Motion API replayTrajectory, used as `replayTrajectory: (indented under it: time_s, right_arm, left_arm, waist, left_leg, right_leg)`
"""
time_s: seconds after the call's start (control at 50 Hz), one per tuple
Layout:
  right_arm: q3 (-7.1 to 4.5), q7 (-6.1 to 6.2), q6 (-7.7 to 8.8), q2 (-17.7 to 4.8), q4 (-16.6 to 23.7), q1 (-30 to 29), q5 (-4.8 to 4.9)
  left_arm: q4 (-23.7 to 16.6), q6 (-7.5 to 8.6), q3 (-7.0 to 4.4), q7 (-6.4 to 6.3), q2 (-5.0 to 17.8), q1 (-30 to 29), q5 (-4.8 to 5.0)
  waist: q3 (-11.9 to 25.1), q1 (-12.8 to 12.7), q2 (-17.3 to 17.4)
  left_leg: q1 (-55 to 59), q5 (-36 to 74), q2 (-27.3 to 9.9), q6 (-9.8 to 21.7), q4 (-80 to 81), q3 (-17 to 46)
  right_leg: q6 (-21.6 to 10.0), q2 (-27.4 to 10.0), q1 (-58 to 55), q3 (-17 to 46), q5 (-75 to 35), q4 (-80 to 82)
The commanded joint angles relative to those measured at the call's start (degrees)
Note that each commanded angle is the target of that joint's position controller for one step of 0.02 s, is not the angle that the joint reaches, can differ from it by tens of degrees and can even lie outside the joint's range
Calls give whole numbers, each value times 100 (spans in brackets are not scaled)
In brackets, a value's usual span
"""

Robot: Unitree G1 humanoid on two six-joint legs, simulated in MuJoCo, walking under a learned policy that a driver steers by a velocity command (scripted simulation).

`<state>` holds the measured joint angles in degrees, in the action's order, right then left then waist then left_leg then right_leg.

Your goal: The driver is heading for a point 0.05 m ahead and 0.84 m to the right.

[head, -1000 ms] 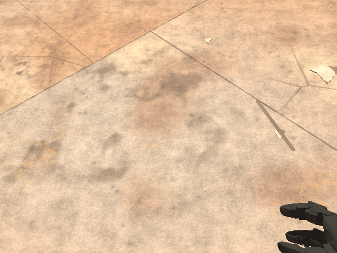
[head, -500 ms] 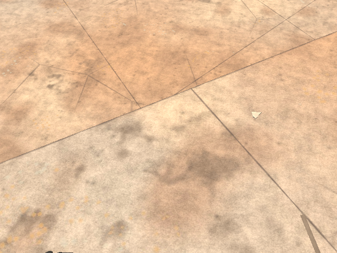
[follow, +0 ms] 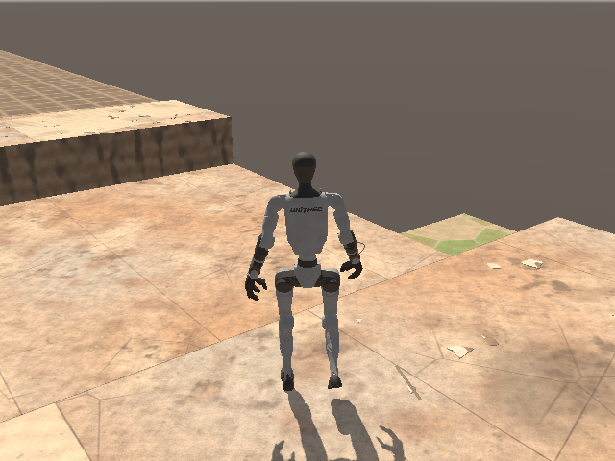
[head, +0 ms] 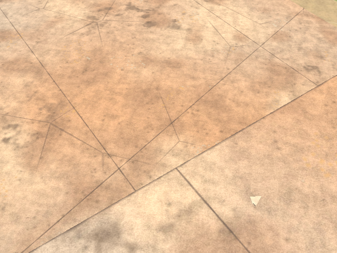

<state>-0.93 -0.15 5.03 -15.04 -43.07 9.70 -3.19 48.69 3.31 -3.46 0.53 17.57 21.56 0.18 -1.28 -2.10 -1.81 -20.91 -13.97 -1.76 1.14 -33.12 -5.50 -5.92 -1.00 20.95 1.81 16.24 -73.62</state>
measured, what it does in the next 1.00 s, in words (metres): walks ahead, turning right: right foot, then left foot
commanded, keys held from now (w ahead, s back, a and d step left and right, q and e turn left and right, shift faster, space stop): w+e+shift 1.00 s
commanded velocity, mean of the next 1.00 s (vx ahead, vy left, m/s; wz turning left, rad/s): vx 1.00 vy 0.00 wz -0.94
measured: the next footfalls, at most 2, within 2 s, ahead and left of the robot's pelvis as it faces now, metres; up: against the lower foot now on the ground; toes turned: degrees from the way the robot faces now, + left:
right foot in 0.32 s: +0.44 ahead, -0.08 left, +0.00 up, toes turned -20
left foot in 0.68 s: +0.79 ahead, -0.06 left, +0.00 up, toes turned -41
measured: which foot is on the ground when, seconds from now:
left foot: down 0.00-0.30, up 0.32-0.66, down 0.68-1.00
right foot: up 0.00-0.30, down 0.32-0.68, up 0.70-1.00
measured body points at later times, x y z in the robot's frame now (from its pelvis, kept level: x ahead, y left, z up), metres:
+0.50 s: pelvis +0.42 -0.06 -0.01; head +0.44 -0.04 +0.44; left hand +0.56 +0.20 -0.15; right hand +0.52 -0.35 -0.08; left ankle +0.52 +0.10 -0.65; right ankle +0.40 -0.06 -0.73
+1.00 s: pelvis +0.72 -0.19 -0.01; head +0.72 -0.18 +0.44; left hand +1.07 -0.26 -0.05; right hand +0.49 -0.34 -0.12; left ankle +0.76 -0.03 -0.73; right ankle +0.67 -0.33 -0.59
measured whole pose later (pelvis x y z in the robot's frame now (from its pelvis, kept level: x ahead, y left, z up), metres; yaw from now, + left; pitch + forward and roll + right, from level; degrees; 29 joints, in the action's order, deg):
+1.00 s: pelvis +0.72 -0.19 -0.01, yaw -54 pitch -1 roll +3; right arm -1.8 -0.7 5.6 -14.8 -44.4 29.0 -3.2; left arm 34.9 -2.6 -4.3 3.5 19.2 -0.3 -0.7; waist 0.4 4.8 -4.2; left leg -1.1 -24.2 -3.7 -3.5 -27.7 -12.3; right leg -3.8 -1.2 50.3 3.3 -1.5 -85.6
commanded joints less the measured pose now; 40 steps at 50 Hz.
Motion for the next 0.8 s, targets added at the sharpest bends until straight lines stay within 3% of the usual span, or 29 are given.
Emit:
replayTrajectory:
  time_s: [0.02, 0.08, 0.12, 0.14, 0.16, 0.2, 0.24, 0.28, 0.3, 0.32, 0.34, 0.36, 0.38, 0.4, 0.44, 0.46, 0.48, 0.54, 0.58, 0.6, 0.64, 0.66, 0.68, 0.7, 0.72, 0.74, 0.76, 0.78, 0.8]
  right_arm:
    - [-168, 25, 160, -369, -79, 971, 132]
    - [-144, 18, 240, -333, -228, 1017, 242]
    - [-121, 27, 264, -315, -253, 934, 206]
    - [-119, 45, 277, -378, -234, 832, 201]
    - [-114, 84, 284, -435, -251, 837, 187]
    - [-216, 142, 269, -872, -276, 949, 214]
    - [-320, 219, 179, -1272, -269, 1037, 221]
    - [-409, 272, -35, -1511, -131, 687, 152]
    - [-421, 225, -189, -1475, -61, 539, 129]
    - [-280, 119, -243, -859, -15, 415, 104]
    - [-112, 108, -180, -391, 610, 1086, 113]
    - [-89, 108, -38, -734, 848, 646, 64]
    - [-110, 88, 69, -956, 850, 401, 74]
    - [-117, 82, 67, -981, 828, 278, 33]
    - [-64, 81, -170, -880, 798, 106, -121]
    - [-44, 71, -298, -783, 829, 38, -134]
    - [-19, 58, -333, -693, 913, -47, -134]
    - [130, -15, -294, -352, 1157, -447, 7]
    - [166, -92, -285, -306, 1214, -550, 56]
    - [161, -45, -293, -306, 1230, -337, 90]
    - [30, 85, -247, -521, 1095, 566, 151]
    - [-104, 138, -237, -753, 843, 1551, 185]
    - [-226, 195, -130, -1098, 729, 1938, 220]
    - [-184, 249, -126, -1272, 745, 1976, 125]
    - [-353, 303, -111, -1620, 958, 1283, 78]
    - [-293, 271, -77, -1163, 1171, 564, 121]
    - [-192, 204, -25, -769, 1182, 416, 148]
    - [-129, 146, 11, -584, 1152, 347, 129]
    - [-95, 103, 67, -478, 1060, 392, 189]
  left_arm:
    - [-511, -186, -24, 109, 18, -110, -98]
    - [-890, -375, 14, 205, -132, -773, -108]
    - [-1146, -408, 72, 268, -142, -1224, -120]
    - [-1224, -399, 113, 308, -147, -1354, -117]
    - [-1291, -383, 144, 336, -91, -1509, -123]
    - [-1301, -320, 159, 384, 21, -1680, -119]
    - [-1202, -313, 92, 334, 255, -1165, -90]
    - [-812, -333, -129, 206, 738, 364, -114]
    - [-417, -332, -314, 113, 994, 1457, -85]
    - [-342, -411, -427, -11, 1248, 898, 71]
    - [-716, -448, -391, 32, 1655, 94, -1]
    - [-995, -428, -421, -30, 1521, 36, -2]
    - [-837, -399, -327, -125, 1156, 46, 1]
    - [-712, -333, -282, -154, 1009, 32, -7]
    - [-736, -140, -224, -146, 903, -172, -34]
    - [-758, -60, -199, -127, 841, -212, 10]
    - [-767, -17, -208, -136, 878, -243, -14]
    - [-893, 23, -256, -142, 897, -589, -82]
    - [-995, 6, -333, -66, 1022, -782, -19]
    - [-919, 10, -346, -58, 1072, -785, -23]
    - [-994, 29, -356, -11, 1200, -1076, 14]
    - [-1062, 71, -346, -6, 1224, -1327, 85]
    - [-1371, 107, -192, -23, 534, -1414, 63]
    - [-1779, 120, 70, -35, -275, -1671, 85]
    - [-1771, 42, -46, 23, 159, -899, 211]
    - [-1550, -80, -89, -12, 405, -1000, 79]
    - [-1532, -159, -112, 39, 500, -1224, -34]
    - [-1503, -253, -145, 94, 507, -1162, -67]
    - [-1493, -341, -133, 186, 469, -1122, -101]
  waist:
    - [281, 244, 696]
    - [-176, 114, 721]
    - [-338, 4, 749]
    - [-384, -80, 739]
    - [-459, -102, 489]
    - [-556, -123, 287]
    - [-236, -436, 674]
    - [483, -1223, 856]
    - [919, -1603, 469]
    - [324, -1115, -966]
    - [805, -23, -1368]
    - [1228, -470, -677]
    - [649, -292, -38]
    - [332, -41, 393]
    - [-7, 223, 693]
    - [-50, 295, 670]
    - [-79, 354, 704]
    - [-81, 305, 213]
    - [15, 189, 32]
    - [61, 196, -43]
    - [337, 738, 183]
    - [698, 1409, 368]
    - [1130, 1429, 1048]
    - [954, 995, 1655]
    - [1620, 379, 1721]
    - [1001, 211, 876]
    - [596, 225, 464]
    - [484, 110, 413]
    - [319, 96, 571]
  left_leg:
    - [1660, 759, -1555, 424, 1766, 1554]
    - [1450, 2203, -1425, 267, 1957, 439]
    - [1222, 2712, -1143, 171, 2006, -310]
    - [1108, 2713, -1038, 106, 2009, -598]
    - [958, 2759, -924, 33, 2057, -884]
    - [1046, 4163, -953, 16, 1952, -1150]
    - [1661, 6521, -1138, -44, 1081, -1179]
    - [1632, 7492, -1392, 12, -939, -981]
    - [1017, 6020, -1167, -24, -2858, -841]
    - [-659, -70, 66, -213, -5176, -743]
    - [-2424, -1552, 550, -572, -6278, 320]
    - [-3147, -1255, 414, -618, -6132, 979]
    - [-3113, -1026, 91, -567, -5576, 1089]
    - [-2753, -949, -162, -518, -4985, 1120]
    - [-2045, -1063, -306, -594, -4319, 1091]
    - [-1703, -1125, -314, -663, -3975, 1072]
    - [-1450, -1215, -318, -708, -3498, 1014]
    - [-230, 258, -121, -615, -2040, 612]
    - [747, 795, 222, -476, -1460, 351]
    - [1399, 863, 441, -518, -1341, 279]
    - [2268, 672, 604, -583, -474, 470]
    - [2993, 514, 527, -591, 154, 462]
    - [3704, -480, -512, -659, 474, 1593]
    - [3498, 481, -1914, -837, 801, 3820]
    - [3345, -322, -2512, -290, 1278, 5937]
    - [2644, -457, -2346, -148, 1195, 5151]
    - [1980, 128, -2065, -44, 1132, 4037]
    - [1610, 680, -1824, 0, 1131, 3303]
    - [1288, 991, -1596, 43, 1155, 2625]
  right_leg:
    - [60, -528, 1801, 172, -218, -401]
    - [172, -560, 2227, -34, -570, -74]
    - [147, -431, 2160, -315, -1336, 485]
    - [80, -426, 1944, -401, -1768, 973]
    - [-6, -319, 1566, -671, -2070, 1549]
    - [-222, -6, 786, -1150, -2024, 2408]
    - [-410, 369, 156, -1386, -1388, 2554]
    - [-730, 574, -1319, -1109, -604, 2799]
    - [-907, 661, -2685, -672, -602, 3557]
    - [-1112, 342, -3067, 288, -804, 3797]
    - [-2116, -724, -3908, 3184, -2784, 4038]
    - [-2552, -1298, -4057, 4262, -1405, 5157]
    - [-2324, -1288, -3280, 4261, -531, 5595]
    - [-2100, -1118, -2466, 3929, -306, 5616]
    - [-1834, -727, -1139, 3272, -619, 5592]
    - [-1734, -509, -568, 3012, -800, 5527]
    - [-1665, -379, -150, 2782, -919, 5541]
    - [-1223, 222, 699, 2048, -1706, 5544]
    - [-927, 395, 967, 1886, -2032, 5514]
    - [-839, 452, 1099, 1850, -2296, 5283]
    - [-659, 503, 647, 1906, -3130, 3992]
    - [-553, 601, 569, 1803, -3227, 2795]
    - [-261, 975, 1041, 1574, -738, 980]
    - [-193, 1258, 1975, 1556, 1391, -605]
    - [19, 1110, 2488, 1698, 574, -1024]
    - [235, 670, 2660, 1371, -40, -1430]
    - [337, 473, 2542, 1124, -523, -1477]
    - [410, 334, 2428, 896, -629, -1643]
    - [405, 114, 2415, 847, -738, -1496]
Velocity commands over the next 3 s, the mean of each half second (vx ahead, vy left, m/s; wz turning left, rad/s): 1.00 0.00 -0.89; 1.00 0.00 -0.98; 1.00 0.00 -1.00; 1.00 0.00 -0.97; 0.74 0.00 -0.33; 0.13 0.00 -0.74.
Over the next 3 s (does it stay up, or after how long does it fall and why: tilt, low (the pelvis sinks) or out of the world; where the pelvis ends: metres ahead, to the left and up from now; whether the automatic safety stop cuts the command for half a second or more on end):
stays up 0.44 -1.66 -0.01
